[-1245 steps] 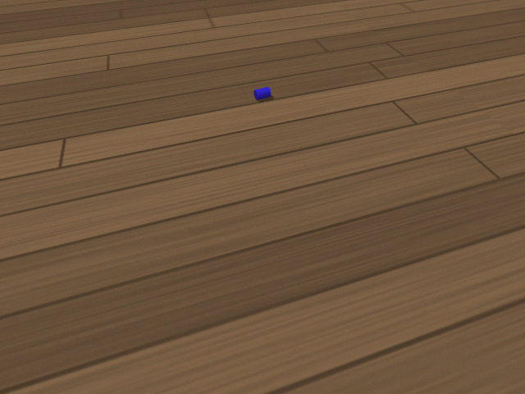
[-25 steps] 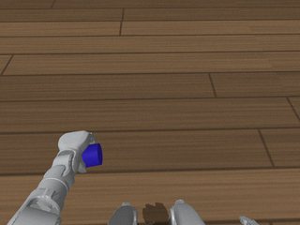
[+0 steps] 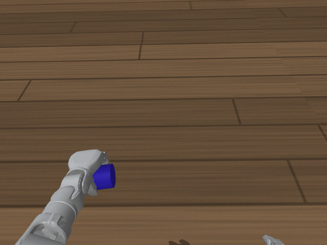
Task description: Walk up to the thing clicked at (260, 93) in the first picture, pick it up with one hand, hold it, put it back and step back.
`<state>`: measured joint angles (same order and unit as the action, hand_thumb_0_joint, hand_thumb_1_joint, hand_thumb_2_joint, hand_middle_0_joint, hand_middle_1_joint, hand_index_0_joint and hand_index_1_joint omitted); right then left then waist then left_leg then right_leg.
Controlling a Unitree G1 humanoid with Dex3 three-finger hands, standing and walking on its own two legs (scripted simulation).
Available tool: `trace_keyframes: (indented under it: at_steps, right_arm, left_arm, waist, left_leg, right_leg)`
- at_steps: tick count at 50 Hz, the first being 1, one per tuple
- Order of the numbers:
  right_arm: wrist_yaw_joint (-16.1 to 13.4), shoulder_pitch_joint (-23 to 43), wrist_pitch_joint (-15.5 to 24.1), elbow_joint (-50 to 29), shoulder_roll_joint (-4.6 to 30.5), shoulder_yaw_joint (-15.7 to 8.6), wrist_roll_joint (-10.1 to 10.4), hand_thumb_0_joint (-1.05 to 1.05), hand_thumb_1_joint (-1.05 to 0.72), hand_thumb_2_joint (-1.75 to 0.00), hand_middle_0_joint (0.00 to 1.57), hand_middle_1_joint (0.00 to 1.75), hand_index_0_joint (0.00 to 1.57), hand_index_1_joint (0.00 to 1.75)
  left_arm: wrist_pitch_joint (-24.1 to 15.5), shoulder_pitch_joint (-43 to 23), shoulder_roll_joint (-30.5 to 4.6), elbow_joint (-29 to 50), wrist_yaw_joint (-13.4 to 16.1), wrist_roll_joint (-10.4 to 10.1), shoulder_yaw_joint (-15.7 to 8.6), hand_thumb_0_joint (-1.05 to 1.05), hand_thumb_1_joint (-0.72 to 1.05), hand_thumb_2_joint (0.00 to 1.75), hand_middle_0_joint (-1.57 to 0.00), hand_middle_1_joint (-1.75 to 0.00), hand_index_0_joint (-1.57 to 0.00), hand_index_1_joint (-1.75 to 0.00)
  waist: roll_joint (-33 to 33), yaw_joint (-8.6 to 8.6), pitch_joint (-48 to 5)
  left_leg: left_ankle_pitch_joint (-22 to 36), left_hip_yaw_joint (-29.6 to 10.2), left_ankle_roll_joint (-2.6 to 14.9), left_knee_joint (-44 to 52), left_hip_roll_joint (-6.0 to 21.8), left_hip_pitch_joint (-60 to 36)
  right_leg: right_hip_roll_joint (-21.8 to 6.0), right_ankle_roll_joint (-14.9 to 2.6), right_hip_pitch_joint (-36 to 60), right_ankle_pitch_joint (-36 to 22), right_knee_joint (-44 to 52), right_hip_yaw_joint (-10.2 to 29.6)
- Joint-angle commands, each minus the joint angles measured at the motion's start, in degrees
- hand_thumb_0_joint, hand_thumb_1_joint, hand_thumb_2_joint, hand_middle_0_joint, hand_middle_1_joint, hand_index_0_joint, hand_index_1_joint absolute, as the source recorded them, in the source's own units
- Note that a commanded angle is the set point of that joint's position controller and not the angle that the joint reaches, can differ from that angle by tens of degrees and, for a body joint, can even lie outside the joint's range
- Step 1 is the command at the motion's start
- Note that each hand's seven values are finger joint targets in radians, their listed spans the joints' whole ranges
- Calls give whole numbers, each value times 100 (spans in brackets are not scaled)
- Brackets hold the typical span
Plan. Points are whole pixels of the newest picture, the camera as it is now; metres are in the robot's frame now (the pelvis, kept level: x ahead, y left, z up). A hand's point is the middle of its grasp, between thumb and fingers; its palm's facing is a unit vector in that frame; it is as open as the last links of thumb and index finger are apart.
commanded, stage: hold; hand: left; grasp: from above
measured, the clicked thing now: (96, 177) +0.32 +0.23 -0.11
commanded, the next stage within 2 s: crouch in 1.74 s
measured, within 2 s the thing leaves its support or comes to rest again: neither
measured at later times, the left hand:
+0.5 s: hand (86, 176) +0.30 +0.22 -0.04, palm faces -0.46 -0.05 -0.89, open 9.5 cm
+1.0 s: hand (86, 184) +0.27 +0.21 -0.02, palm faces -0.45 -0.05 -0.89, open 9.5 cm
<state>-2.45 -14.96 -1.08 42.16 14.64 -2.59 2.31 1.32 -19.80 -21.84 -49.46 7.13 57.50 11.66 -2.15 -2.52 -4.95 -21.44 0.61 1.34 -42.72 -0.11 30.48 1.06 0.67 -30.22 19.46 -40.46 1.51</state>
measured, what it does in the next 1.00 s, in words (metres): stands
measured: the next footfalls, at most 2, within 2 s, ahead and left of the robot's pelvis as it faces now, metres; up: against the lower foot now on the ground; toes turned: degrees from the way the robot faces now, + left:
none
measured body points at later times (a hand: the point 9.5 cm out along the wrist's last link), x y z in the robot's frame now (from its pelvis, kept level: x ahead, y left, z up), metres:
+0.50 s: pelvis +0.00 +0.00 +0.02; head +0.01 -0.02 +0.47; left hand +0.32 +0.22 +0.01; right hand +0.11 -0.27 -0.10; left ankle +0.00 +0.10 -0.71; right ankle +0.00 -0.13 -0.71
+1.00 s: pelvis -0.02 -0.01 +0.02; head -0.01 -0.03 +0.47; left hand +0.29 +0.21 +0.03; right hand +0.12 -0.27 -0.09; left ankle +0.00 +0.10 -0.71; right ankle +0.00 -0.13 -0.71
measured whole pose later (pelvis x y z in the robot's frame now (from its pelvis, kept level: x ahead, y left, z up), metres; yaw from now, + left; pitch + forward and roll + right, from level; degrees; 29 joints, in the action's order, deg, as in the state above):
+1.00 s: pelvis -0.02 -0.01 +0.02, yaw +0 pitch +1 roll +0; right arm -3.1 -11.2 -2.8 40.1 15.3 -1.3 3.3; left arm 1.2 -14.6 -22.2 -39.4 0.3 56.2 13.7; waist -3.1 0.0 -0.8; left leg -14.2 1.2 0.9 -29.4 -0.4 16.0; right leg 0.7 0.3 -16.8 13.0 -29.0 2.2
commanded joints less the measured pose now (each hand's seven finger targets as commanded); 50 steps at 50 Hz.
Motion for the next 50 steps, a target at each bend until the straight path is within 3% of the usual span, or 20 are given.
trace_keyframes:
  at_steps: [1, 7, 9, 11, 13, 14, 17, 19, 22, 24, 27, 30, 35, 36, 47, 49, 50]
  right_arm:
    - [-25, -102, 147, -560, 874, -324, 37, 0, -89, -90, 20, 30, 20, 30]
    - [-16, 13, 114, -677, 876, -315, 55, 0, -90, -90, 20, 30, 20, 30]
    - [-17, 35, 100, -708, 852, -289, 76, 0, -90, -90, 20, 30, 20, 30]
    - [-15, 20, 92, -703, 895, -316, 73, 0, -90, -90, 20, 30, 20, 30]
    - [-6, 65, 84, -732, 895, -317, 70, 0, -90, -90, 20, 30, 20, 30]
    - [-9, 91, 77, -748, 908, -319, 71, 0, -90, -90, 20, 30, 20, 30]
    - [-2, 127, 70, -745, 891, -290, 68, 0, -90, -90, 20, 30, 20, 30]
    - [-25, 182, 63, -789, 884, -290, 80, 0, -90, -90, 20, 30, 20, 30]
    - [-23, 274, 58, -809, 870, -260, 82, 0, -90, -90, 20, 30, 20, 30]
    - [-32, 355, 53, -847, 896, -261, 90, 0, -90, -90, 20, 30, 20, 30]
    - [-32, 432, 63, -884, 862, -223, 87, 0, -90, -90, 20, 30, 20, 30]
    - [-44, 477, 62, -890, 861, -210, 86, 0, -90, -90, 20, 30, 20, 30]
    - [-63, 598, 60, -935, 819, -169, 95, 0, -90, -90, 20, 30, 20, 30]
    - [-72, 631, 57, -937, 841, -181, 91, 0, -90, -90, 20, 30, 20, 30]
    - [-95, 867, 65, -975, 775, -134, 118, 0, -90, -90, 20, 30, 20, 30]
    - [-100, 920, 58, -991, 771, -118, 126, 0, -90, -90, 20, 30, 20, 30]
    - [-103, 929, 59, -1008, 762, -117, 136, 0, -90, -90, 20, 30, 20, 30]
  left_arm:
    - [-5, -1975, -1170, 1135, 203, -30, -416, 0, 89, 56, -132, -24, -127, -29]
    - [-20, -1894, -1309, 1434, 30, -43, -474, 0, 88, 61, -133, -25, -127, -31]
    - [8, -1703, -1127, 1337, -24, -21, -363, 0, 87, 58, -131, -26, -126, -32]
    - [-15, -1847, -1328, 1560, -53, -24, -485, 0, 87, 57, -131, -24, -126, -30]
    - [-8, -1825, -1230, 1516, -128, -1, -377, 0, 90, 56, -132, -26, -128, -31]
    - [-16, -1847, -1314, 1611, -133, 8, -441, 0, 89, 58, -132, -26, -128, -31]
    - [-3, -1761, -1193, 1507, -176, -49, -381, 0, 88, 58, -131, -27, -126, -32]
    - [-28, -1908, -1303, 1697, -197, -35, -436, 0, 89, 59, -132, -27, -127, -32]
    - [-8, -1677, -1162, 1565, -245, -51, -347, 0, 87, 58, -131, -26, -126, -32]
    - [-24, -1677, -1293, 1586, -269, -56, -433, 0, 86, 55, -131, -25, -126, -30]
    - [-42, -1784, -1227, 1826, -314, -91, -361, 0, 84, 54, -129, -26, -124, -30]
    - [-35, -1671, -1320, 1772, -312, -69, -457, 0, 83, 52, -126, -25, -123, -29]
    - [-80, -1693, -1240, 1889, -354, -106, -373, 0, 84, 53, -128, -25, -124, -30]
    - [-86, -1725, -1369, 1982, -334, -113, -491, 0, 85, 54, -128, -25, -124, -30]
    - [-38, -1652, -1227, 2263, -397, -133, -367, 0, 84, 52, -126, -27, -123, -30]
    - [-17, -1496, -1306, 2219, -427, -148, -442, 0, 83, 53, -127, -26, -123, -30]
    - [-18, -1499, -1211, 2310, -456, -164, -344, 0, 84, 54, -128, -25, -124, -30]
  waist:
    - [-78, -49, -1588]
    - [-96, 39, -1650]
    - [32, 30, -1432]
    - [-155, 67, -1536]
    - [-112, 25, -1475]
    - [-122, 98, -1502]
    - [-40, 62, -1331]
    - [-84, 101, -1461]
    - [-7, 84, -1137]
    - [9, 166, -1069]
    - [-44, 132, -1076]
    - [16, 164, -1050]
    - [87, 156, -939]
    - [51, 210, -1024]
    - [73, 211, -987]
    - [93, 258, -952]
    - [101, 224, -965]
  left_leg:
    - [2248, -88, -112, 657, -48, -1357]
    - [2400, -25, -69, 809, -81, -1535]
    - [2315, -58, -81, 917, -78, -1449]
    - [2432, -38, -107, 966, -51, -1595]
    - [2584, -58, -100, 1010, -15, -1714]
    - [2575, -71, -106, 1054, -15, -1775]
    - [2475, -70, -110, 1162, 0, -1720]
    - [2407, -22, -75, 1198, -40, -1821]
    - [2145, -30, -80, 1334, -41, -1725]
    - [1913, -56, -94, 1435, -16, -1799]
    - [1743, -59, -76, 1511, -25, -1832]
    - [1727, -69, -75, 1559, -17, -1858]
    - [1598, -11, -32, 1618, -70, -1841]
    - [1546, 7, -29, 1622, -82, -1888]
    - [1464, 18, -24, 1753, -83, -2033]
    - [1482, 31, -14, 1784, -89, -2053]
    - [1571, 37, -14, 1766, -94, -2092]
  right_leg:
    - [167, -177, 786, -1793, 596, -122]
    - [145, -157, 1147, -2010, 755, -69]
    - [159, -167, 1141, -1942, 796, -65]
    - [168, -186, 1205, -1943, 829, -78]
    - [188, -194, 1172, -2012, 864, -103]
    - [189, -196, 1225, -1989, 892, -111]
    - [187, -197, 1311, -1921, 974, -106]
    - [173, -183, 1404, -1964, 1054, -64]
    - [157, -182, 1373, -1757, 1153, -67]
    - [159, -181, 1395, -1511, 1240, -83]
    - [138, -174, 1413, -1415, 1303, -50]
    - [136, -171, 1453, -1384, 1348, -42]
    - [96, -149, 1539, -1294, 1471, -21]
    - [85, -141, 1575, -1245, 1504, -6]
    - [69, -130, 1635, -1150, 1625, 6]
    - [60, -127, 1720, -1154, 1660, -7]
    - [60, -122, 1690, -1241, 1640, -1]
